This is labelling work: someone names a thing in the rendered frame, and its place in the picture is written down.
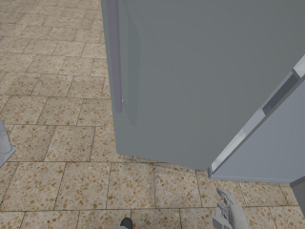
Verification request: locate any handle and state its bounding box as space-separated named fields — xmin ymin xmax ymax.
xmin=106 ymin=0 xmax=124 ymax=114

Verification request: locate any robot right hand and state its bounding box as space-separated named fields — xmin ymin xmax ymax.
xmin=213 ymin=186 xmax=250 ymax=229

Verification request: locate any robot left hand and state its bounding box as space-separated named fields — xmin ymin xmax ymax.
xmin=0 ymin=118 xmax=16 ymax=168

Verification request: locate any left robot foot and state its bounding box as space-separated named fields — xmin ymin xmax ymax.
xmin=120 ymin=218 xmax=133 ymax=229

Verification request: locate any fridge door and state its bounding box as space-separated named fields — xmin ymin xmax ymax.
xmin=100 ymin=0 xmax=305 ymax=171

